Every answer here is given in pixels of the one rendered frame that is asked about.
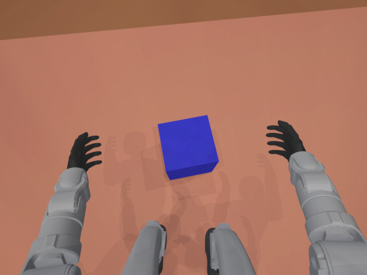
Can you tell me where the right robot hand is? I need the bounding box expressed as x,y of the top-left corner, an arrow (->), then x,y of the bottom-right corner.
266,120 -> 306,162

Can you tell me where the left robot hand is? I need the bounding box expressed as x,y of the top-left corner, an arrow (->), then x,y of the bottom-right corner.
67,132 -> 102,172

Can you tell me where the right robot shin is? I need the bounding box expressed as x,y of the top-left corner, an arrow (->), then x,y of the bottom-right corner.
210,223 -> 231,269

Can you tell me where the robot right thigh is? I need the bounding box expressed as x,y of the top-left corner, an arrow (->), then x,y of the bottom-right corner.
210,229 -> 256,275

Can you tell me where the right robot forearm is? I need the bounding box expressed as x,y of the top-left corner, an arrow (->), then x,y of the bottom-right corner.
288,151 -> 367,244

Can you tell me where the robot right upper arm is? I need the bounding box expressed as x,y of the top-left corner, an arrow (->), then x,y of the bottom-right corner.
309,240 -> 367,275

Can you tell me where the left robot forearm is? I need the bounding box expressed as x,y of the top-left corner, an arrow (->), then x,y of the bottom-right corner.
19,167 -> 91,275

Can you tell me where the robot left upper arm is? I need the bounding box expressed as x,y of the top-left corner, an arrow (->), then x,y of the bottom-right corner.
22,264 -> 81,275

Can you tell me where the carton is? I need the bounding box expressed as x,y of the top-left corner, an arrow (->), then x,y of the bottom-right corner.
158,115 -> 219,180

